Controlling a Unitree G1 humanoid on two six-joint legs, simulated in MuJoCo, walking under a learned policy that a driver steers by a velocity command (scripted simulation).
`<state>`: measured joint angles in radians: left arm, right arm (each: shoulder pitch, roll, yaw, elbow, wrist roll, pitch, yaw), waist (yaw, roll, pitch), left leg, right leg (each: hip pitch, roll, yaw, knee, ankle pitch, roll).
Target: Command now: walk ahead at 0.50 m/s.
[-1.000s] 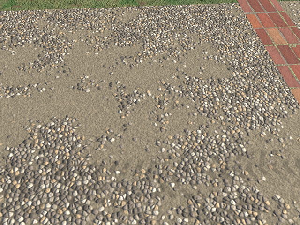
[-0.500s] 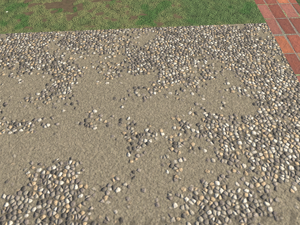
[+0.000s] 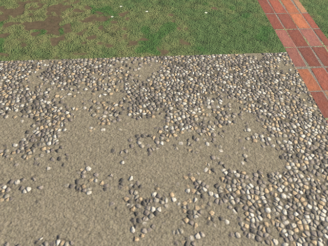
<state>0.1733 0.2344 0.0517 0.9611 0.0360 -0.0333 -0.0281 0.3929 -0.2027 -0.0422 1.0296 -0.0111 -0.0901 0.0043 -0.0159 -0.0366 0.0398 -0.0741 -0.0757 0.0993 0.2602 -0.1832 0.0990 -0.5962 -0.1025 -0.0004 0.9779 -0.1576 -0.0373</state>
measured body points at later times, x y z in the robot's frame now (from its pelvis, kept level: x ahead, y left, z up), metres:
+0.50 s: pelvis +0.27 -0.05 +0.00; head +0.30 -0.06 +0.45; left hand +0.28 +0.21 -0.14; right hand +0.34 -0.30 -0.15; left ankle +0.27 +0.10 -0.66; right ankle +0.28 -0.11 -0.75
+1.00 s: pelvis +0.50 +0.03 -0.01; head +0.54 +0.06 +0.44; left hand +0.49 +0.29 -0.16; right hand +0.67 -0.18 -0.14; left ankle +0.53 +0.08 -0.75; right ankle +0.51 -0.12 -0.65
